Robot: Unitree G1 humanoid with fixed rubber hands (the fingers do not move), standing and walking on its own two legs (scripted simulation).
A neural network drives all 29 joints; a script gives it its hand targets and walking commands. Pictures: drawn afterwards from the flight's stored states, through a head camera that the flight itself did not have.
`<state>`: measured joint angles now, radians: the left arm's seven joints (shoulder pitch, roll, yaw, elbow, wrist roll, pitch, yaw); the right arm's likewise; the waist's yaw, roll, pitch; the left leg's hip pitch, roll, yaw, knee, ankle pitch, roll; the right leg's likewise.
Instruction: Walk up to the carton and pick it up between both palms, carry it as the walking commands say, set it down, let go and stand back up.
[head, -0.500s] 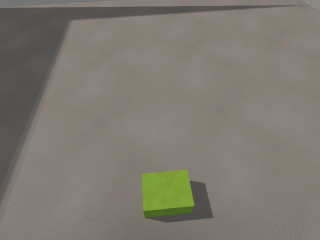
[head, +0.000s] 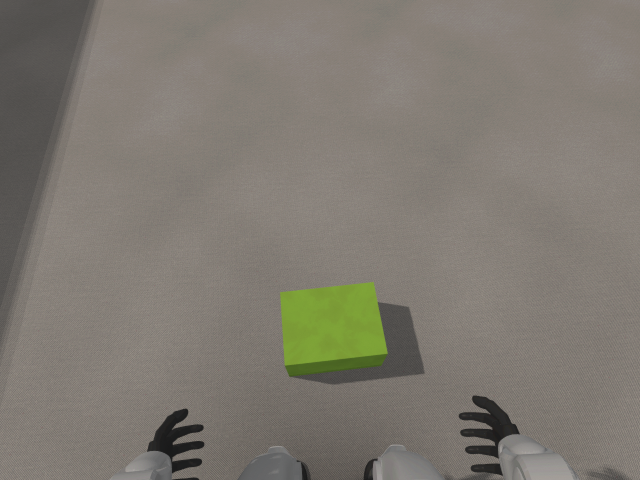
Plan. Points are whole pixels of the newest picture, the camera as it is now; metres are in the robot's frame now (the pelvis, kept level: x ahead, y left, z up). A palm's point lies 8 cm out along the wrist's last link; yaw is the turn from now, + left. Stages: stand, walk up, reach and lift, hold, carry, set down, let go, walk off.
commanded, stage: reach and lift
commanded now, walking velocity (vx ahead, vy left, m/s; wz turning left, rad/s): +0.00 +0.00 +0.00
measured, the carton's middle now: (331, 329) +0.49 +0.00 -0.67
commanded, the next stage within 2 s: none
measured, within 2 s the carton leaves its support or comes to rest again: neither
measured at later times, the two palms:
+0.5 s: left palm (176, 401) +0.22 +0.23 -0.14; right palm (475, 378) +0.25 -0.20 -0.15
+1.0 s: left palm (185, 308) +0.37 +0.25 -0.17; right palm (453, 283) +0.41 -0.21 -0.16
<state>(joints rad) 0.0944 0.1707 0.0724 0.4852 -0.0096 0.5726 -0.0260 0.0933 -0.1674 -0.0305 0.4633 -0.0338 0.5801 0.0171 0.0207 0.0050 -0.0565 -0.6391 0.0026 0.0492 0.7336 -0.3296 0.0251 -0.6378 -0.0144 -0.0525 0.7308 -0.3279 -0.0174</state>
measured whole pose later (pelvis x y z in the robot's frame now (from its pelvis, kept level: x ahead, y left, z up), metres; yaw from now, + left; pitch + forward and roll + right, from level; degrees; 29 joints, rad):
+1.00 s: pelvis -0.07 +0.00 -0.08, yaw -1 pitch +35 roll +0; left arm -0.88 0.31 0.28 0.86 -0.09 0.22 -0.02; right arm -0.97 -0.33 -0.21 0.92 0.08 0.24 0.02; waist 0.05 -0.01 -0.02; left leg -1.38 0.02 0.06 1.09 -0.33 0.03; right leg -1.38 -0.02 -0.04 1.08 -0.32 -0.02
